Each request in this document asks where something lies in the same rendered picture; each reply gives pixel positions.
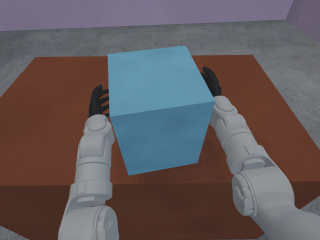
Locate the carton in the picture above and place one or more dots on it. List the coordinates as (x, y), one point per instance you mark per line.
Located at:
(159, 106)

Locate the right robot upper arm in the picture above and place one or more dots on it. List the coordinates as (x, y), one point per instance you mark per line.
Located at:
(265, 195)

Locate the robot right hand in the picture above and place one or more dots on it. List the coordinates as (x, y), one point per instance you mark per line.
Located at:
(211, 82)

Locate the right robot forearm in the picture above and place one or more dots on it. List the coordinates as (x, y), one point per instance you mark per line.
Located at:
(241, 149)

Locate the left robot upper arm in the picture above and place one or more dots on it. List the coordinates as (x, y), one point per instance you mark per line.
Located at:
(90, 223)

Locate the left robot forearm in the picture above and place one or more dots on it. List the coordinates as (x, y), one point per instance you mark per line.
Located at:
(92, 186)

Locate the pedestal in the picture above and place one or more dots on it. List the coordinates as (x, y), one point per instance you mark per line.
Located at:
(42, 119)

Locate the robot left hand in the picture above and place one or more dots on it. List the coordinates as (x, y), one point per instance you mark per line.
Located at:
(95, 102)

